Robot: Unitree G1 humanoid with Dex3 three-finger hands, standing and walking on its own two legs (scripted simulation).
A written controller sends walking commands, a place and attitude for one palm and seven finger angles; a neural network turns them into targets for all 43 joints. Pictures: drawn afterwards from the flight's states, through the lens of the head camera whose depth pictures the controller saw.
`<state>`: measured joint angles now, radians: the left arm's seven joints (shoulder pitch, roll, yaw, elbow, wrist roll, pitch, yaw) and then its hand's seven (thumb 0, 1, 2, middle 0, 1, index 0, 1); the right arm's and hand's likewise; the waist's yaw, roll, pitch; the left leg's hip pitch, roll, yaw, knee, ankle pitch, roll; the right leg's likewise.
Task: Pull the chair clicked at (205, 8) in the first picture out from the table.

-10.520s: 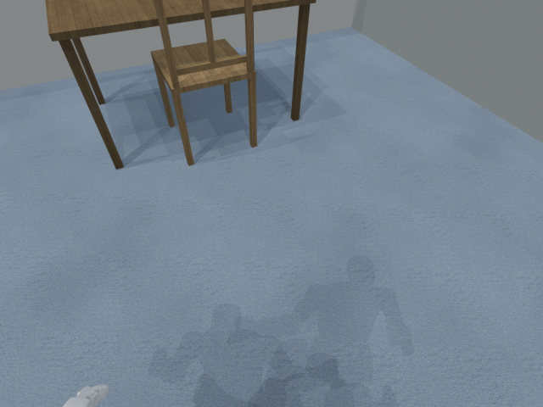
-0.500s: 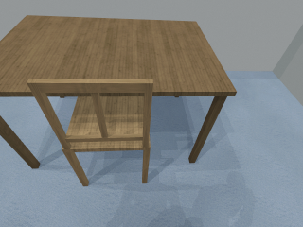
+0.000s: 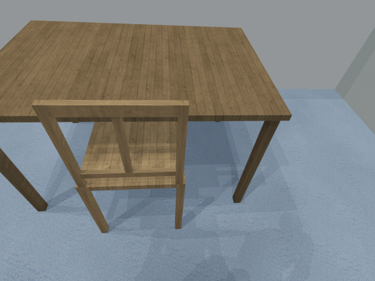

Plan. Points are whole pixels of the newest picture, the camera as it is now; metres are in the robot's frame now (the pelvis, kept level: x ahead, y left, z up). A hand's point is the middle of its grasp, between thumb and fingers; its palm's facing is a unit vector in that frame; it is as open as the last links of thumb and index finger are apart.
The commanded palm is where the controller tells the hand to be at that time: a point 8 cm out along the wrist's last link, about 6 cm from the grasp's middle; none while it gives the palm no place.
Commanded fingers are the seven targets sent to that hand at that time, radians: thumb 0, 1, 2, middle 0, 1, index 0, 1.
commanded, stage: look again from close up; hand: left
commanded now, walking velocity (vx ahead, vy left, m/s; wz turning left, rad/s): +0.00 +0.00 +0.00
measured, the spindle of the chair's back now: (123, 146) +0.51 +0.23 -0.09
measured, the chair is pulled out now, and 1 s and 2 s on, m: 0.00 0.00 0.00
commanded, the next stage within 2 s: shuffle to correct the standing spot in 0.18 s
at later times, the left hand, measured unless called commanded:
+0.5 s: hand out of the picture -0.02 +0.16 -0.18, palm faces +0.06 -0.98 -0.17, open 7.4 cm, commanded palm none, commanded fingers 0.00 0.90 0.90 -0.20 -0.30 -0.20 -0.30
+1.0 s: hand out of the picture +0.14 +0.18 -0.17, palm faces +0.12 -0.96 -0.24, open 7.2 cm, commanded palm none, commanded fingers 0.00 0.90 0.90 -0.20 -0.30 -0.20 -0.30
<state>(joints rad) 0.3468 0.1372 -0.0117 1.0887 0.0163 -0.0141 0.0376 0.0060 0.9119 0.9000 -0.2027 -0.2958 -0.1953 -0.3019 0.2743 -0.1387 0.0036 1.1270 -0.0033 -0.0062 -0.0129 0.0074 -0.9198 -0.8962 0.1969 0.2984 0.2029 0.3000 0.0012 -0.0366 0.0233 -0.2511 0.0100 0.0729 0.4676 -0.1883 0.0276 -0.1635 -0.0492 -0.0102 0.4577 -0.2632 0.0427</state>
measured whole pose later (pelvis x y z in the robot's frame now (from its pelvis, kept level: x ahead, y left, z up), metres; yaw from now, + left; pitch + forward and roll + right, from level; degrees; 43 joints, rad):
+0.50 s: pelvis +0.02 -0.01 +0.00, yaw +1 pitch +0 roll +0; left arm 0.38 0.15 0.01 1.08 0.03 -0.01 0.02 0.01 0.91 0.90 -0.20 -0.30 -0.20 -0.30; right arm 0.33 -0.13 -0.01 1.13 -0.02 0.01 0.00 0.00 -0.91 -0.90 0.20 0.30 0.20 0.30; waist 0.00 -0.02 -0.01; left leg -0.28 0.00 0.05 0.51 -0.26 0.03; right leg -0.19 -0.06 -0.03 0.52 -0.37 0.01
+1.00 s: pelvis +0.12 -0.02 -0.01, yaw +5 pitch -1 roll +2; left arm 0.25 0.18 0.03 1.02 0.01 -0.03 0.03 0.03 0.96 0.90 -0.20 -0.30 -0.20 -0.30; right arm 0.34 -0.11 0.01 1.11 -0.02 -0.04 -0.03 0.00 -0.90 -0.90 0.20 0.30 0.20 0.30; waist -0.01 -0.01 0.07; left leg -0.11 -0.01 0.07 0.49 -0.35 0.00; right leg -0.38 -0.07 -0.06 0.60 -0.11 0.00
